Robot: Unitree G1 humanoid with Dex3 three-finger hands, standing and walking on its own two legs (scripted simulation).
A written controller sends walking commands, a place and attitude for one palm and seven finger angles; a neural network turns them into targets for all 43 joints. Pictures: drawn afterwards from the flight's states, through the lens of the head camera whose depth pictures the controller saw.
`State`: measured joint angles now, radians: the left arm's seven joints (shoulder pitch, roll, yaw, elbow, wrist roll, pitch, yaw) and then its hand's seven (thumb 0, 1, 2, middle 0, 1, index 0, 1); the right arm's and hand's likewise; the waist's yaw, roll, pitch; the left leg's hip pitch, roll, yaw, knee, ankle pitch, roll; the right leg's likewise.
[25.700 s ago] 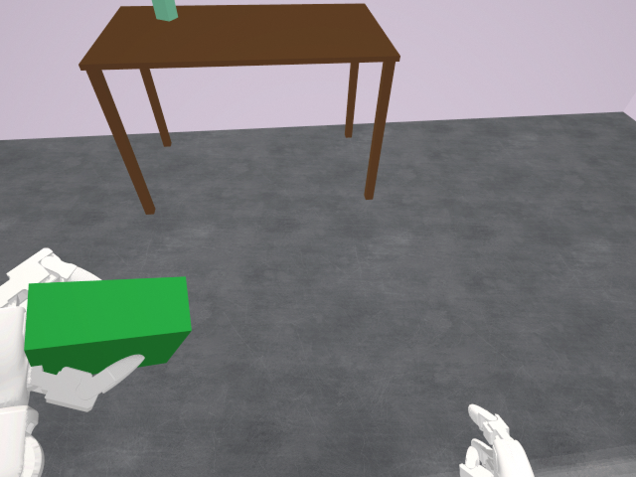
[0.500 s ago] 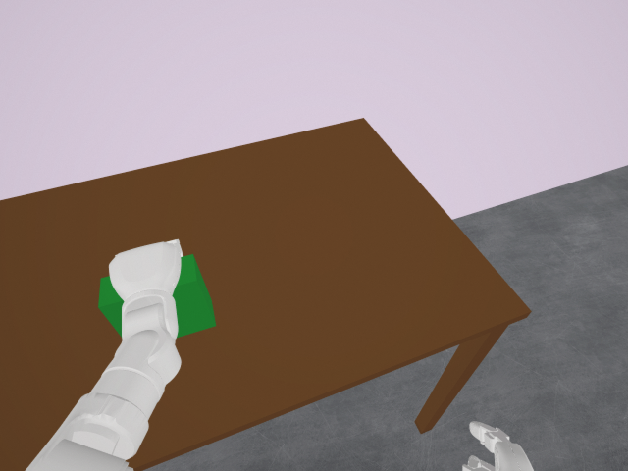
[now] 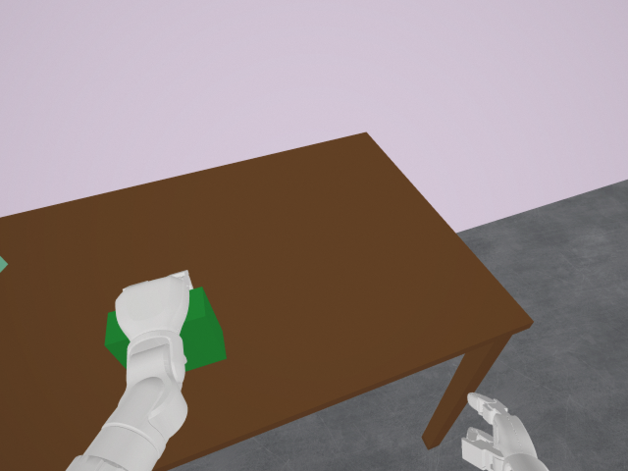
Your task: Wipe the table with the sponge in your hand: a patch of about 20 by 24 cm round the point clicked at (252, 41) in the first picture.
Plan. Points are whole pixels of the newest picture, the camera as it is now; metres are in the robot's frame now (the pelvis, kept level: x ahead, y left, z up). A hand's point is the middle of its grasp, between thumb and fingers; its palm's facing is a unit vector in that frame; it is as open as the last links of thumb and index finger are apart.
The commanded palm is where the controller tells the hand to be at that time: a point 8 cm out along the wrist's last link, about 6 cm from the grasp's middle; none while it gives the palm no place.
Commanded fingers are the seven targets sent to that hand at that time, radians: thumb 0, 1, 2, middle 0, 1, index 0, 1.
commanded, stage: wipe back along the middle lane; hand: left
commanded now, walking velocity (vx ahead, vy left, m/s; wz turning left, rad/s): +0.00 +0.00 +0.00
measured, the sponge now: (175, 344) +0.29 +0.25 -0.03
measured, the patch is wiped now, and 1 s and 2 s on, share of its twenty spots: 0.45 0.60 0.70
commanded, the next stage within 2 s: slide across to the third lane in 0.36 s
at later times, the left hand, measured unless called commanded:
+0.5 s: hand (175, 357) +0.25 +0.22 +0.02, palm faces -0.02 -0.06 -1.00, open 9.7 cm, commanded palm +0.21 +0.20 +0.05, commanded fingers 0.00 0.10 1.30 -1.20 -1.60 -1.20 -1.60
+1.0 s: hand (196, 352) +0.26 +0.19 +0.02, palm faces -0.06 -0.05 -1.00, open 9.7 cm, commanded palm +0.24 +0.15 +0.06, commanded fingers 0.00 0.10 1.30 -1.20 -1.60 -1.20 -1.60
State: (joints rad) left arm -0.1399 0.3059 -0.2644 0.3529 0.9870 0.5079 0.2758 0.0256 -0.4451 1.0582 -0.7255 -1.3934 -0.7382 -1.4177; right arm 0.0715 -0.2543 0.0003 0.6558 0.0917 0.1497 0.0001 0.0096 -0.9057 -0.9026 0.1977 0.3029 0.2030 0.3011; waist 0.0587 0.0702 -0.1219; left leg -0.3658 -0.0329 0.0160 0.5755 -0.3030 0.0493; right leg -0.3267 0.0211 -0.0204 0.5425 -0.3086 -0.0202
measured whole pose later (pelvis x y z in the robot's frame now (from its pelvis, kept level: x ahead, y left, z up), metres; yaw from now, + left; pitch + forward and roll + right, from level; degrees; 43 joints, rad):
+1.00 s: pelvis -0.02 -0.02 +0.00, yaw +1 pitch +2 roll +0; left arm -0.15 0.25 -0.38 0.34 0.98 0.51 0.25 0.00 -0.45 1.06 -0.73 -1.40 -0.75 -1.41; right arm 0.04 -0.24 -0.01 0.70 0.09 0.11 0.00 0.01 -0.91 -0.90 0.20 0.30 0.20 0.30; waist 0.10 0.09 -0.09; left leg -0.34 -0.03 -0.01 0.56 -0.27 0.02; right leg -0.31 0.03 -0.04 0.56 -0.30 -0.05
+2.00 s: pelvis -0.03 -0.03 +0.00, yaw +1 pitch +2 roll +0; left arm -0.24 0.19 -0.42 0.47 0.96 0.55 0.29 0.00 -0.46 1.06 -0.74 -1.40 -0.76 -1.40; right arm 0.03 -0.24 -0.01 0.69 0.10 0.16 0.01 0.01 -0.91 -0.90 0.20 0.30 0.20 0.30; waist 0.08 0.08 -0.11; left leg -0.34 -0.02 0.00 0.55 -0.25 0.01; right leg -0.32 0.04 -0.04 0.56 -0.29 -0.06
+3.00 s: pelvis -0.06 -0.05 -0.01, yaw -1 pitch +9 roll +0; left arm -0.68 0.25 -0.21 1.03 0.95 0.42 0.33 0.01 -0.55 1.12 -0.80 -1.36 -0.83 -1.34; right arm 0.19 -0.25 -0.01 0.75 0.08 0.11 -0.06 0.01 -0.91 -0.90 0.20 0.30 0.20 0.30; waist -0.02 0.06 -0.14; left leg -0.58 0.00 -0.02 0.66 -0.25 0.01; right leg -0.56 0.07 -0.04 0.67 -0.27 -0.08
